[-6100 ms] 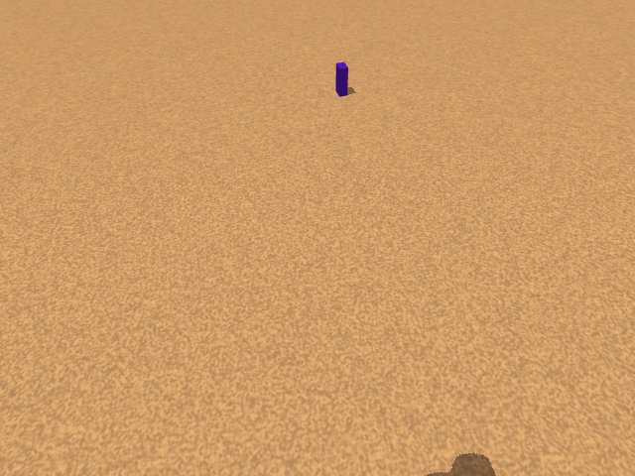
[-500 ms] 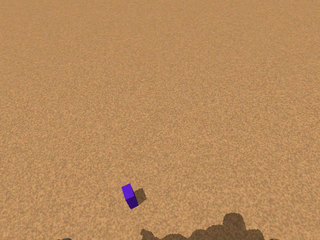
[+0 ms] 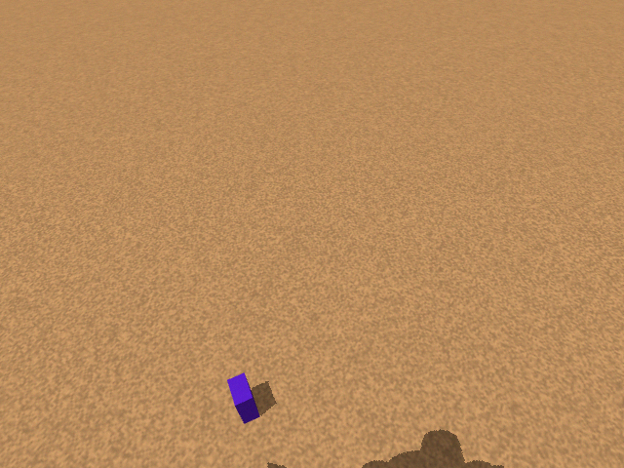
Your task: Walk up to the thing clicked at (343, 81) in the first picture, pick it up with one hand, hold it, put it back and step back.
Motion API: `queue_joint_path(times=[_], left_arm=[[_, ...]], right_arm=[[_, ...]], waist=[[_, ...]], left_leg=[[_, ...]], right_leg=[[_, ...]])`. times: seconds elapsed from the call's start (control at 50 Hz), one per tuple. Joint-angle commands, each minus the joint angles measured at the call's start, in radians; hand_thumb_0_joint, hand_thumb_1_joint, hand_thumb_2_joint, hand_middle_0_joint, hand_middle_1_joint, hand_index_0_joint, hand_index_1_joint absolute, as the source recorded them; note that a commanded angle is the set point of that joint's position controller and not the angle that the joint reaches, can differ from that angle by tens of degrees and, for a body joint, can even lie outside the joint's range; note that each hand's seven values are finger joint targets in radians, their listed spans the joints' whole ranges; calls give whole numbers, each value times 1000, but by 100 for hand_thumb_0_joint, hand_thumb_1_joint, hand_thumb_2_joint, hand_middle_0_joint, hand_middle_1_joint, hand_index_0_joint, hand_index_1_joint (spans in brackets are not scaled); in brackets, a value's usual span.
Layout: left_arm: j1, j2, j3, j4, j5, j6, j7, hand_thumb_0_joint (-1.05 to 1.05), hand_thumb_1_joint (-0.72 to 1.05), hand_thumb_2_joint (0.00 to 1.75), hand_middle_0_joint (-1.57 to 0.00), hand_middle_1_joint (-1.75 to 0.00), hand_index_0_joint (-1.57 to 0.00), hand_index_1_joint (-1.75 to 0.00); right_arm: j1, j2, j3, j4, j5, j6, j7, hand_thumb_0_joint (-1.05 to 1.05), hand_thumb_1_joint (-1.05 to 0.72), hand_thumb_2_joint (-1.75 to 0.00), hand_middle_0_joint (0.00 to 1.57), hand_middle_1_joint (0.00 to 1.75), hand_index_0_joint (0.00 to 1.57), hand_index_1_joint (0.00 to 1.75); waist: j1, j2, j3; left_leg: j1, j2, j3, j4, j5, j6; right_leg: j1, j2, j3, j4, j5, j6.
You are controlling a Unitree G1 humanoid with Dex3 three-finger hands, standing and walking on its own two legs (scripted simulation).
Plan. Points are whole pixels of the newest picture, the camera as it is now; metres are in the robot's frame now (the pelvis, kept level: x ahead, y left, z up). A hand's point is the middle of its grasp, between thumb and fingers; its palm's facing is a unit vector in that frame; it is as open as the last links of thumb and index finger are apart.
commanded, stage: walk up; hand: left
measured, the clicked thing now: (244, 399) +0.43 +0.24 -0.70
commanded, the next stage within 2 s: stand in 0.36 s
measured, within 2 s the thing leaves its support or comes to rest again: neither
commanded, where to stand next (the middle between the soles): +0.08 +0.00 m, yaw +1 degrees
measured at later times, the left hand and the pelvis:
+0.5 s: hand out of the picture +0.09 +0.25 -0.16, palm faces -0.02 -0.94 -0.34, open 7.4 cm; pelvis +0.01 +0.00 +0.00, yaw +1 degrees
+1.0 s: hand out of the picture +0.11 +0.24 -0.15, palm faces -0.01 -0.94 -0.34, open 7.4 cm; pelvis +0.03 -0.01 +0.00, yaw +1 degrees
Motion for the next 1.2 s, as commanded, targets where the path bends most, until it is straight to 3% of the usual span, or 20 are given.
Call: queue_joint_path(times=[0.0,0.32,0.38,0.5,0.54,0.74,0.8,1.0,1.18], left_arm=[[-58,211,42,-53,-3,-20,16,0,90,90,-20,-30,-20,-30],[-36,204,44,-52,-1,-20,22,0,90,90,-20,-30,-20,-30],[-24,211,42,-62,2,-18,26,0,90,90,-20,-30,-20,-30],[-18,209,41,-70,1,-25,27,0,90,90,-20,-30,-20,-30],[-30,218,43,-75,0,-25,29,0,90,90,-20,-30,-20,-30],[-27,214,41,-78,1,-24,28,0,90,90,-20,-30,-20,-30],[-34,217,42,-77,-2,-22,28,0,90,90,-20,-30,-20,-30],[-27,221,41,-82,-2,-26,29,0,90,90,-20,-30,-20,-30],[-22,225,43,-80,-1,-22,29,0,90,90,-20,-30,-20,-30]], right_arm=[[-46,-203,-39,-54,-2,-20,-16,0,-90,-90,20,30,20,30],[-46,-190,-46,-61,-2,-14,-17,0,-90,-90,20,30,20,30],[-53,-186,-43,-77,-9,-12,-19,0,-90,-90,20,30,20,30],[-46,-186,-43,-81,-8,-19,-20,0,-90,-90,20,30,20,30],[-36,-181,-44,-80,-7,-19,-20,0,-90,-90,20,30,20,30],[-39,-184,-42,-82,-6,-16,-21,0,-90,-90,20,30,20,30],[-38,-177,-38,-82,-6,-14,-20,0,-90,-90,20,30,20,30],[-28,-182,-40,-81,-6,-14,-21,0,-90,-90,20,30,20,30],[-25,-182,-38,-85,-7,-13,-22,0,-90,-90,20,30,20,30]], waist=[[-4,5,-85],[-6,-9,-95],[-5,-1,-94],[-3,18,-119],[-10,-2,-121],[-9,12,-108],[-8,-5,-80],[-7,-8,-119],[-6,5,-104]], left_leg=[[17,104,-125,-92,-43,26],[48,104,-124,-90,31,22],[24,109,-130,-108,-8,15],[59,118,-128,-92,152,15],[64,121,-129,-93,158,13],[59,118,-123,-96,134,10],[37,112,-125,-105,87,6],[75,121,-123,-85,159,9],[63,119,-122,-96,111,9]], right_leg=[[5,-111,112,-83,-5,-27],[16,-112,104,-86,54,-19],[25,-113,100,-83,-1,-18],[53,-122,88,-67,122,-19],[62,-123,86,-61,122,-21],[64,-126,84,-81,125,-20],[53,-122,87,-90,75,-19],[77,-127,84,-80,158,-25],[71,-123,85,-87,108,-28]])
